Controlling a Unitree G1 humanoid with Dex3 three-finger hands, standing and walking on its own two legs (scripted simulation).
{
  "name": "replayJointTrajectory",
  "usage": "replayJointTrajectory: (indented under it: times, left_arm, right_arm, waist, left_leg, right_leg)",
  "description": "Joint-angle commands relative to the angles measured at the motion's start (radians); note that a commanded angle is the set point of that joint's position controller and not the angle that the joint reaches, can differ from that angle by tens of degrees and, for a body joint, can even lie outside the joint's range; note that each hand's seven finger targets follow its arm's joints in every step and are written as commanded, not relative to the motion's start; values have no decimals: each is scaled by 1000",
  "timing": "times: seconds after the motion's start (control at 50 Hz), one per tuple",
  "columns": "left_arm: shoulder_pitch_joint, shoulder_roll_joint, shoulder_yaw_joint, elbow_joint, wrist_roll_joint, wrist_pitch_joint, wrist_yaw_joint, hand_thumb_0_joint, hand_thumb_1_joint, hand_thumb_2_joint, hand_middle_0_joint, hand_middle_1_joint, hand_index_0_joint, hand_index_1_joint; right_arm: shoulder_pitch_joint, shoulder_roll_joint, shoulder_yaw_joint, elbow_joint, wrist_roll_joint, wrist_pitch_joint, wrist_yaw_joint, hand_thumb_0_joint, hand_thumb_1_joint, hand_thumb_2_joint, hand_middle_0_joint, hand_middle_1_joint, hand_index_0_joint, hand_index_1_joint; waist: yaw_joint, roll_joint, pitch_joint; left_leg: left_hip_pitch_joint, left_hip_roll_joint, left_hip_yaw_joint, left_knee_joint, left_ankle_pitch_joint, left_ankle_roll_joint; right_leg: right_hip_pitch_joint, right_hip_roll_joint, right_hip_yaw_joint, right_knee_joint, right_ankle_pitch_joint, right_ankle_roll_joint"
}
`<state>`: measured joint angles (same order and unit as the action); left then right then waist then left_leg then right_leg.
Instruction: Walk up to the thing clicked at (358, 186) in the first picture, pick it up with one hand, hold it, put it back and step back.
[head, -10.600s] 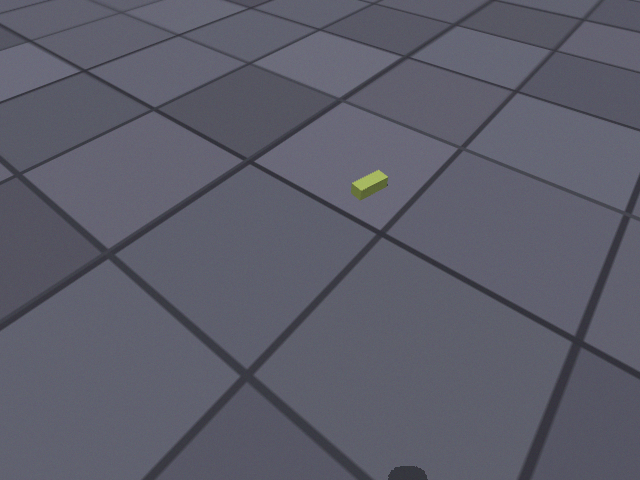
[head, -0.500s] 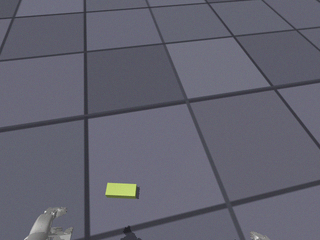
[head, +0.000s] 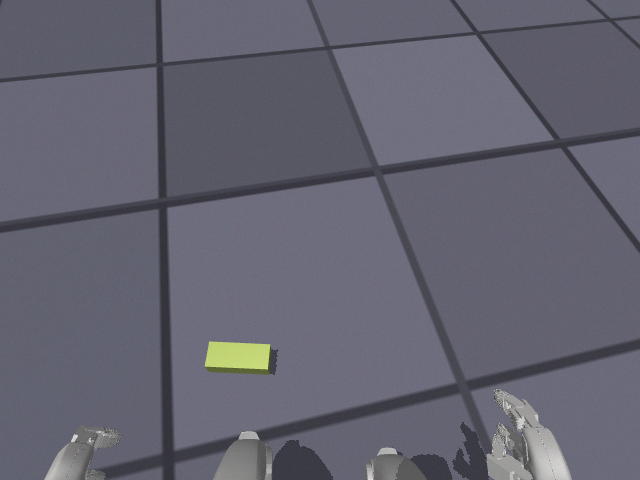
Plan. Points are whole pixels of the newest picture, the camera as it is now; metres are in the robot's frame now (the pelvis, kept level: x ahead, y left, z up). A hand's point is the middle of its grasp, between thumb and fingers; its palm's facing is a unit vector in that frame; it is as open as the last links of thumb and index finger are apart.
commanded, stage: rise first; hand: left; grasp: from above
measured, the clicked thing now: (239, 358) +0.44 +0.21 -0.66
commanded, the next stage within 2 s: none
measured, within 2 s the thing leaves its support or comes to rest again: neither
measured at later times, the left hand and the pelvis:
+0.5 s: hand (132, 475) +0.16 +0.28 -0.24, palm faces -0.36 -0.73 -0.58, open 14.4 cm; pelvis -0.03 +0.00 -0.09, yaw -1 degrees
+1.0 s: hand (179, 389) +0.31 +0.28 -0.41, palm faces -0.49 -0.25 -0.83, open 14.2 cm; pelvis -0.09 +0.00 -0.27, yaw -5 degrees
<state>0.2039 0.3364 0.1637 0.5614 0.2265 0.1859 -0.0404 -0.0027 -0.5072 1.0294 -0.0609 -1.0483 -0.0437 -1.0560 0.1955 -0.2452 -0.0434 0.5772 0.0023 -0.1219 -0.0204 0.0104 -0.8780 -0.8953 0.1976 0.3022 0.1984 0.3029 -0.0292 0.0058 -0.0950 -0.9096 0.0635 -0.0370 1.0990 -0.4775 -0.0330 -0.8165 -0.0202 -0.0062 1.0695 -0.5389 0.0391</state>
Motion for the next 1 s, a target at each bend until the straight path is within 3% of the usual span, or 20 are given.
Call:
replayJointTrajectory:
  times: [0.0, 0.06, 0.08, 0.1, 0.2, 0.22, 0.28, 0.42, 0.46, 0.54, 0.56, 0.58, 0.62, 0.66, 0.7, 0.74, 0.82, 0.84, 0.98]
  left_arm:
    - [39, 193, 70, -190, 16, 5, 15, 0, -555, 1016, -58, -1046, -44, -1060]
    - [89, 181, 68, -215, 23, 14, 21, 0, -563, 1003, -60, -1046, -49, -1056]
    - [78, 175, 57, -233, 21, 15, 19, 0, -573, 1011, -61, -1046, -47, -1060]
    - [81, 190, 73, -247, 27, 15, 22, 0, -573, 1004, -65, -1044, -52, -1056]
    - [139, 175, 60, -301, 39, 19, 29, 0, -596, 999, -75, -1035, -61, -1048]
    - [105, 187, 63, -301, 46, 17, 33, 0, -611, 1003, -79, -1041, -64, -1055]
    - [18, 196, 47, -256, 81, -12, 40, 0, -611, 1028, -86, -1016, -58, -1044]
    - [-164, 236, 29, -149, 231, -176, 64, 0, -611, 1035, -83, -1004, -55, -1033]
    - [-199, 270, 51, -99, 283, -218, 83, 0, -602, 1024, -97, -1008, -73, -1033]
    - [-318, 320, 48, -43, 370, -290, 117, 0, -585, 1018, -103, -1014, -82, -1036]
    - [-358, 359, 69, -34, 395, -301, 129, 0, -591, 1026, -97, -1024, -77, -1045]
    - [-369, 361, 68, -9, 417, -309, 139, 0, -604, 1038, -91, -1027, -69, -1050]
    - [-466, 399, 71, 1, 455, -319, 159, 0, -609, 1047, -83, -1033, -62, -1056]
    - [-542, 394, 48, 57, 491, -324, 171, 0, -611, 1063, -74, -1042, -52, -1065]
    - [-660, 462, 65, 78, 521, -337, 178, 0, -607, 1056, -76, -1043, -57, -1064]
    - [-734, 493, 60, 128, 569, -349, 188, 0, -606, 1063, -67, -1040, -48, -1061]
    - [-854, 525, 49, 229, 625, -375, 192, 0, -566, 1059, -53, -1045, -39, -1061]
    - [-846, 513, 40, 285, 640, -376, 188, 0, -554, 1052, -47, -1054, -38, -1064]
    - [-1005, 602, 54, 359, 746, -439, 214, 0, -563, 1052, -46, -1034, -39, -1041]
  right_arm:
    - [17, -139, -54, -136, -1, -52, -20, 0, -889, -899, 200, 300, 200, 300]
    - [15, -137, -55, -147, -4, -62, -18, 0, -894, -900, 200, 300, 200, 300]
    - [-3, -136, -51, -153, -4, -64, -17, 0, -896, -901, 200, 300, 200, 300]
    - [-4, -135, -52, -162, -5, -68, -18, 0, -895, -901, 200, 300, 200, 300]
    - [-8, -131, -51, -177, -2, -74, -13, 0, -908, -904, 201, 300, 200, 300]
    - [-12, -137, -51, -174, -2, -75, -9, 0, -922, -907, 201, 300, 200, 300]
    - [-23, -134, -44, -165, -1, -85, -5, 0, -928, -909, 201, 300, 200, 300]
    - [-46, -160, -62, -112, -6, -116, 21, 0, -900, -902, 201, 300, 200, 300]
    - [-51, -167, -63, -94, -5, -118, 27, 0, -911, -904, 201, 300, 200, 300]
    - [-55, -194, -77, -54, -6, -107, 41, 0, -913, -906, 201, 300, 200, 300]
    - [-53, -200, -79, -43, -8, -102, 42, 0, -915, -907, 201, 300, 200, 300]
    - [-54, -202, -82, -34, -9, -96, 45, 0, -918, -908, 201, 300, 200, 300]
    - [-41, -206, -84, -19, -12, -84, 46, 0, -914, -907, 201, 300, 200, 300]
    - [-38, -207, -84, 1, -16, -72, 49, 0, -911, -907, 201, 300, 200, 300]
    - [-25, -215, -86, 17, -21, -61, 51, 0, -907, -906, 200, 300, 200, 300]
    - [-7, -216, -83, 33, -25, -47, 55, 0, -899, -904, 201, 300, 200, 300]
    - [15, -220, -82, 52, -32, -21, 58, 0, -865, -896, 200, 300, 200, 300]
    - [24, -222, -80, 57, -34, -14, 61, 0, -859, -894, 200, 300, 200, 300]
    - [55, -224, -65, 80, -52, 41, 79, 0, -874, -898, 199, 300, 200, 300]
  waist:
    - [-6, 60, -276]
    - [0, 64, -293]
    - [-4, 62, -277]
    - [0, 80, -262]
    - [7, 80, -307]
    - [-2, 74, -310]
    - [-18, 53, -268]
    - [-12, 86, -375]
    - [2, 88, -420]
    - [2, 113, -516]
    - [16, 129, -536]
    - [19, 124, -560]
    - [6, 126, -600]
    - [1, 103, -615]
    - [0, 99, -664]
    - [2, 95, -686]
    - [-8, 95, -675]
    - [-12, 71, -669]
    - [-26, 96, -650]
  left_leg:
    - [198, -33, 40, -79, 295, 41]
    - [174, -33, 36, -49, 296, 40]
    - [156, -30, 29, -48, 272, 39]
    - [137, -32, 28, -46, 236, 37]
    - [106, -33, 21, -8, 224, 37]
    - [92, -30, 10, 3, 236, 36]
    - [-1, -31, 4, 56, 143, 42]
    - [-161, -34, -5, 239, 77, 38]
    - [-212, -38, 2, 298, 76, 39]
    - [-265, -33, -10, 407, 119, 37]
    - [-280, -32, -10, 434, 123, 35]
    - [-290, -30, -14, 455, 124, 33]
    - [-333, -29, -2, 511, 115, 37]
    - [-383, -29, -5, 547, 76, 38]
    - [-422, -29, 3, 605, 59, 45]
    - [-475, -32, 11, 655, 46, 48]
    - [-557, -34, 13, 706, -40, 49]
    - [-573, -34, 9, 718, -34, 52]
    - [-687, -35, 9, 821, -49, 57]
  right_leg:
    - [40, 28, -26, -101, 310, -43]
    - [6, 33, -29, -68, 300, -45]
    - [-18, 34, -32, -58, 271, -46]
    - [-30, 33, -32, -52, 243, -47]
    - [-70, 37, -36, -5, 230, -51]
    - [-90, 38, -40, 17, 238, -51]
    - [-182, 37, -36, 63, 165, -51]
    - [-419, 33, -23, 274, 108, -57]
    - [-465, 36, -20, 329, 109, -58]
    - [-606, 38, -28, 448, 124, -61]
    - [-631, 38, -29, 477, 123, -61]
    - [-653, 40, -34, 501, 122, -62]
    - [-668, 42, -35, 526, 125, -59]
    - [-714, 47, -45, 559, 93, -61]
    - [-731, 49, -44, 582, 82, -58]
    - [-754, 52, -46, 614, 74, -58]
    - [-809, 56, -63, 651, -4, -60]
    - [-821, 58, -72, 667, -1, -59]
    - [-907, 68, -88, 759, -15, -62]
